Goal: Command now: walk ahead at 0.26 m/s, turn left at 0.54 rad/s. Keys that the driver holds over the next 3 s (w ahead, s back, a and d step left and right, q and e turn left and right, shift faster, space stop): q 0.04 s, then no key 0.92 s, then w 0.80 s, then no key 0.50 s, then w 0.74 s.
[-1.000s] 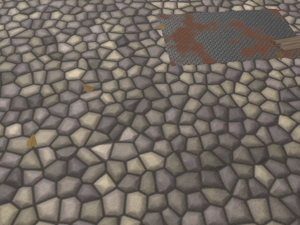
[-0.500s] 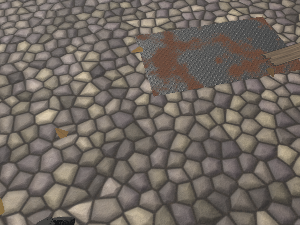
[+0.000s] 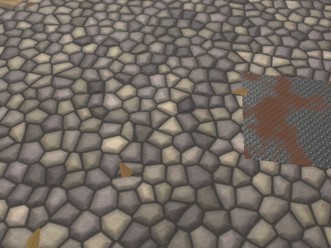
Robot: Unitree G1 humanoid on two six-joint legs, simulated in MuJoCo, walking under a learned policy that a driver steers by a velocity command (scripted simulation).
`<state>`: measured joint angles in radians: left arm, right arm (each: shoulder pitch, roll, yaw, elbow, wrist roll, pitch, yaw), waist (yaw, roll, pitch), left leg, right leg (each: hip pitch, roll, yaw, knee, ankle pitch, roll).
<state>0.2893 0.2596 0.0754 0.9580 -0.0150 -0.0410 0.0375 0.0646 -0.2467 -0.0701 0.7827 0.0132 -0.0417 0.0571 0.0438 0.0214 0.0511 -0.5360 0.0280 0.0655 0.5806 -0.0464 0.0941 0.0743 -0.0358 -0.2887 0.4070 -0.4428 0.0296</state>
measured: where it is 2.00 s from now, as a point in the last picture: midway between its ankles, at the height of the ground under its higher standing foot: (172, 205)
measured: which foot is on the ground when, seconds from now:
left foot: up 0.00-0.00, down 0.02-1.00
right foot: down 0.00-0.02, up 0.04-0.46, down 0.48-1.00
